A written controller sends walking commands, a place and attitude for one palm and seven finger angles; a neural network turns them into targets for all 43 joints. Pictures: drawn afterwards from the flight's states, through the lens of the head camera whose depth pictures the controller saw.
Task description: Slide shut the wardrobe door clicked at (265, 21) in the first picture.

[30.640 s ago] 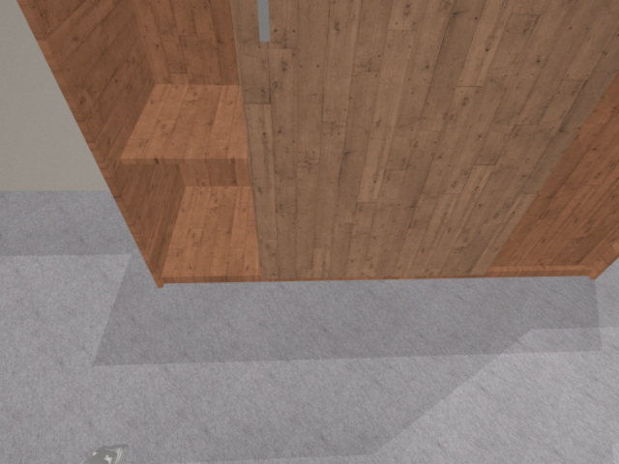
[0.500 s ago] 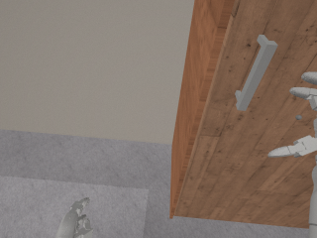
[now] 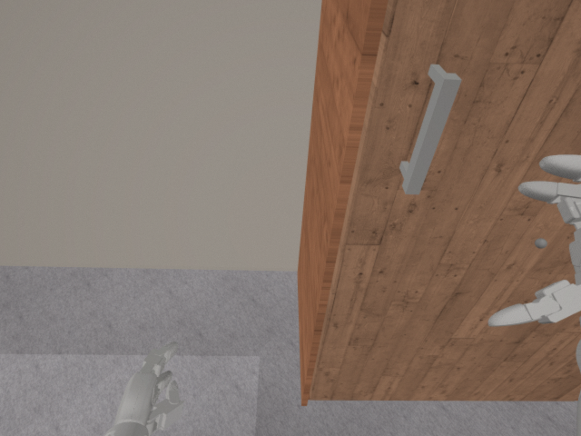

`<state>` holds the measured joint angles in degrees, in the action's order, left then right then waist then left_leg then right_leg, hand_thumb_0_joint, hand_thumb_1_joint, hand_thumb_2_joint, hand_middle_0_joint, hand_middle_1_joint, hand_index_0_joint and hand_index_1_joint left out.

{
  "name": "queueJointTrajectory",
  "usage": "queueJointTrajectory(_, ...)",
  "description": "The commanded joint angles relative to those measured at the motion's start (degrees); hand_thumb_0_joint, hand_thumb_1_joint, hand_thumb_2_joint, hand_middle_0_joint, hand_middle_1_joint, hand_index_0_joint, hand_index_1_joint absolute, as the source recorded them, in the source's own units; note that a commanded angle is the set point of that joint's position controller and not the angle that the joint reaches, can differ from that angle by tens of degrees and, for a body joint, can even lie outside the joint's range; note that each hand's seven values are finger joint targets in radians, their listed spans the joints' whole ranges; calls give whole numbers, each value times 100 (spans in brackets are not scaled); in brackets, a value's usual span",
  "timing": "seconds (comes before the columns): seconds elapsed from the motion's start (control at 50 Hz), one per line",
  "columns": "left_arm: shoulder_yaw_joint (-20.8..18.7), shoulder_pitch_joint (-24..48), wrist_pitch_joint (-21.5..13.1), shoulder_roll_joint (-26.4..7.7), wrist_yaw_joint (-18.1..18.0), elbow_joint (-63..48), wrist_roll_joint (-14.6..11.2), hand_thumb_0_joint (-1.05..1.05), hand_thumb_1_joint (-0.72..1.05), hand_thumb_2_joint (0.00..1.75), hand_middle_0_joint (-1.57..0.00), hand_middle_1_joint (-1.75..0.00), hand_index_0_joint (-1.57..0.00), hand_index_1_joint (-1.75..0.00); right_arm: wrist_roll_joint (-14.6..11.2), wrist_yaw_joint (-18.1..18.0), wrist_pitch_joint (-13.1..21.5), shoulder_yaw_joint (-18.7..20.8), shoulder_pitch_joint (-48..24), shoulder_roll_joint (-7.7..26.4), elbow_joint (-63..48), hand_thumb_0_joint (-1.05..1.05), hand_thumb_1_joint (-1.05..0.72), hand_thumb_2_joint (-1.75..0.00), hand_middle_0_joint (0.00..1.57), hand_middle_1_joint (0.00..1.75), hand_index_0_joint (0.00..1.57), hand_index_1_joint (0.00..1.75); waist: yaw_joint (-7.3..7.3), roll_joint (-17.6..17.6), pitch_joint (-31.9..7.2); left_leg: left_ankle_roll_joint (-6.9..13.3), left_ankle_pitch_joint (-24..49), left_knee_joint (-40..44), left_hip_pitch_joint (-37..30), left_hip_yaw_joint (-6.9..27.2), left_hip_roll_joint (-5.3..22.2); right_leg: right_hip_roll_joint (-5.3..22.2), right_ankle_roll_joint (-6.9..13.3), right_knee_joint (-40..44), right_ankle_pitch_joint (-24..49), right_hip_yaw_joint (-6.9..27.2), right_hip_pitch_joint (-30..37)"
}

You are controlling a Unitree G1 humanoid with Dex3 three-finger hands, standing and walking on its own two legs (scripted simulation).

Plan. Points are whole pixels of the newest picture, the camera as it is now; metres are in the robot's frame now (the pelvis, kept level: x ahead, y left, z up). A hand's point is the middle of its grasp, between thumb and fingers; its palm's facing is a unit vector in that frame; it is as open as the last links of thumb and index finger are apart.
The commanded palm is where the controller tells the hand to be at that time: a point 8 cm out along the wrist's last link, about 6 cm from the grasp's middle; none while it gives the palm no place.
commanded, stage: draw the hand back to the body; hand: right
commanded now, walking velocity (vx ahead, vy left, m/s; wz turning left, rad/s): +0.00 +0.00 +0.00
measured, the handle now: (423, 132) +0.41 -0.17 +0.26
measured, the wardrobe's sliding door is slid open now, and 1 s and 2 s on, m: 0.00 0.00 0.00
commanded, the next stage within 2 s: step back with the hand held close in 1.58 s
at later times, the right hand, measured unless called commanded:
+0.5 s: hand (539, 274) +0.22 -0.25 +0.21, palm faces +0.12 +0.99 -0.07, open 14.6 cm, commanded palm +0.18 -0.28 +0.22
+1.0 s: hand (541, 284) +0.22 -0.27 +0.19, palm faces +0.45 +0.82 -0.34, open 10.8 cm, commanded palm +0.17 -0.30 +0.20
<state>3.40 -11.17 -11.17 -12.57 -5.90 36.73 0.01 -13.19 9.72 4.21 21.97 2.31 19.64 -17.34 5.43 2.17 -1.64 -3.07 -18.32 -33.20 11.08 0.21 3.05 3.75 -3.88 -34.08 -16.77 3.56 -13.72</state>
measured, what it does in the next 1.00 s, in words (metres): stands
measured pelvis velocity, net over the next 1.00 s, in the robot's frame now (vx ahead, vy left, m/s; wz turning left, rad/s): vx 0.02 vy -0.01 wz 0.03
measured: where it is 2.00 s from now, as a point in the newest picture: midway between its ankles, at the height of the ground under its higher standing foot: outside the picture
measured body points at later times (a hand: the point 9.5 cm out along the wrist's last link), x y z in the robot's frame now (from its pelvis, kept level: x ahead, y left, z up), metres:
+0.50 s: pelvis +0.01 +0.00 +0.00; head -0.05 +0.02 +0.45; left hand +0.24 +0.21 -0.03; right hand +0.20 -0.30 +0.22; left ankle +0.00 +0.16 -0.73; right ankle +0.02 -0.16 -0.73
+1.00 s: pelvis +0.02 -0.01 +0.01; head -0.01 +0.00 +0.46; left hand +0.18 +0.21 -0.08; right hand +0.19 -0.31 +0.21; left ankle +0.00 +0.16 -0.73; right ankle +0.02 -0.16 -0.73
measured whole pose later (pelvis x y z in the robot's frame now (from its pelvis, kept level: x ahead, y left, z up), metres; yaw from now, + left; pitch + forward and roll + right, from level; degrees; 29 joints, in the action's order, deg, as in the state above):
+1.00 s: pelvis +0.02 -0.01 +0.01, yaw +2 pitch -5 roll +0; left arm 1.0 -13.0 -11.8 -11.7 -6.4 39.9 1.6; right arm -3.7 -5.7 6.0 20.2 21.5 19.1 -22.2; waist 4.2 2.3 1.4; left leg -3.9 -16.4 -27.0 5.5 2.3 3.8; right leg 3.3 -3.0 -28.0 -15.7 0.9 -7.2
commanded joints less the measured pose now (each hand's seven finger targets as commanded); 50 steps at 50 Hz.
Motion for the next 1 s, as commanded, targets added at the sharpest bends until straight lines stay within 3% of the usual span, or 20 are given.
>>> queueJointTrajectory(0.0, -210, 920, -363, -710, -162, -796, -163, 0, 90, 90, -20, -30, -20, -30, -384, 184, -321, 289, -1516, 1099, -443, 0, 55, -20, 25, 115, 25, 115, -116, 114, -446, 290, 180, 791, 292, -330, -307, -405, 395, 708, 36, -481, 139)
queueJointTrajectory(0.04, -172, 1047, -424, -681, -250, -919, -217, 0, 90, 90, -20, -30, -20, -30, -474, 348, -831, 281, -1940, 1178, -1026, 0, 55, -20, 25, 115, 25, 115, -91, 273, -603, 287, 314, 801, 116, -339, -304, -447, 427, 718, 196, -463, 290)
queueJointTrajectory(0.1, -133, 1090, -473, -728, -270, -993, -266, 0, 90, 90, -20, -30, -20, -30, -583, 537, -1555, 559, -1619, 1462, -1141, 0, 55, -20, 25, 115, 25, 115, 20, 147, -849, 279, 745, 739, -75, -409, -303, -445, 467, 737, 615, -426, 419)
queueJointTrajectory(0.14, -111, 1181, -482, -749, -247, -1032, -311, 0, 90, 90, -20, -30, -20, -30, -683, 666, -1969, 765, -1565, 1652, -1305, 0, 55, -20, 25, 115, 25, 115, 87, 326, -933, 300, 1006, 710, -208, -413, -312, -450, 469, 719, 854, -451, 507)
queueJointTrajectory(0.22, -49, 1209, -527, -760, -205, -1140, -389, 0, 90, 90, -20, -30, -20, -30, -1050, 950, -2637, 1039, -1386, 1739, -1286, 0, 55, -20, 25, 115, 25, 115, 87, 40, -908, 277, 1381, 682, -161, -471, -363, -462, 469, 706, 1123, -406, 626)
queueJointTrajectory(0.3, -77, 1111, -541, -760, -113, -1157, -391, 0, 90, 90, -20, -30, -20, -30, -1102, 902, -2628, 1092, -951, 1565, -1211, 0, 55, -20, 25, 115, 25, 115, 44, -157, -638, 259, 1360, 715, 17, -486, -407, -445, 460, 658, 1155, -427, 586)
queueJointTrajectory(0.42, -113, 1051, -571, -779, -103, -1181, -401, 0, 90, 90, -20, -30, -20, -30, -953, 928, -2573, 789, -995, 1407, -1433, 0, 48, -24, 25, 111, 25, 111, -57, 137, -461, 246, 1060, 761, 213, -441, -395, -440, 481, 657, 907, -431, 606)
queueJointTrajectory(0.48, -103, 1033, -612, -769, -123, -1187, -392, 0, 90, 90, -20, -30, -20, -30, -890, 900, -2476, 824, -966, 1487, -1624, 0, 37, -29, 24, 104, 24, 104, -51, 281, -458, 260, 901, 765, 200, -431, -397, -441, 468, 640, 812, -425, 576)
queueJointTrajectory(0.5, -197, 1053, -756, -581, -61, -1306, -102, 0, 90, 90, -20, -30, -20, -30, 138, -226, -1315, 863, -1265, 1875, -2745, 0, 33, -31, 24, 102, 24, 102, -21, 178, 66, 200, 869, 1119, 459, -302, -432, -524, 399, 609, 830, -596, 350)
queueJointTrajectory(0.52, -164, 1005, -806, -590, -87, -1109, -58, 0, 90, 90, -20, -30, -20, -30, 165, -669, -983, 713, -167, 1345, -1684, 0, 30, -32, 24, 100, 24, 100, -70, -57, 274, 247, 713, 1041, 554, -408, -395, -443, 360, 608, 602, -619, 276)
queueJointTrajectory(0.54, -199, 903, -734, -593, -62, -1024, -43, 0, 90, 90, -20, -30, -20, -30, 309, -935, -729, 671, 156, 1297, -1723, 0, 26, -34, 24, 98, 24, 98, -13, -290, 271, 260, 635, 1111, 398, -402, -381, -412, 378, 669, 559, -595, 234)
queueJointTrajectory(0.56, -210, 882, -674, -552, -51, -1013, -53, 0, 90, 90, -20, -30, -20, -30, 409, -1094, -513, 566, 263, 1170, -1762, 0, 22, -36, 24, 96, 24, 96, -88, -47, 102, 247, 613, 1049, 324, -330, -310, -369, 392, 669, 511, -656, 375)
queueJointTrajectory(0.58, -244, 849, -633, -544, -48, -997, -27, 0, 90, 90, -20, -30, -20, -30, 492, -1219, -317, 564, 350, 1171, -1891, 0, 19, -37, 24, 94, 24, 94, -69, 198, -115, 257, 711, 983, 164, -310, -284, -368, 401, 690, 562, -667, 466)
queueJointTrajectory(0.62, -292, 805, -584, -535, -54, -948, 17, 0, 90, 90, -20, -30, -20, -30, 617, -1386, -35, 509, 486, 1134, -1920, 0, 12, -41, 24, 89, 24, 89, -76, 345, -324, 268, 853, 955, -17, -281, -257, -361, 414, 737, 675, -698, 592)
queueJointTrajectory(0.72, -368, 795, -529, -558, -108, -815, 91, 0, 90, 90, -20, -30, -20, -30, 816, -1594, 327, 358, 618, 1071, -1779, 0, -7, -50, 23, 79, 23, 79, -115, 179, -189, 262, 808, 1065, -112, -298, -240, -342, 455, 896, 716, -672, 686)
queueJointTrajectory(0.76, -397, 819, -509, -583, -146, -763, 110, 0, 90, 90, -20, -30, -20, -30, 858, -1635, 407, 377, 596, 1113, -1718, 0, -14, -53, 23, 75, 23, 75, -131, -64, -157, 247, 741, 1158, -120, -300, -245, -331, 478, 935, 702, -665, 742)
queueJointTrajectory(0.86, -429, 841, -484, -556, -136, -708, 135, 0, 90, 90, -20, -30, -20, -30, 951, -1667, 549, 392, 927, 1066, -1751, 0, -32, -62, 22, 64, 22, 64, -65, 216, -225, 284, 1044, 1042, -342, -344, -252, -329, 441, 1048, 958, -651, 784)
queueJointTrajectory(0.98, -474, 791, -352, -545, -76, -774, 117, 0, 90, 90, -20, -30, -20, -30, 930, -1639, 545, 468, 1564, 1025, -1640, 0, -54, -73, 21, 51, 21, 51, -30, -90, -109, 272, 1350, 1026, -442, -366, -283, -292, 419, 1109, 1209, -665, 692)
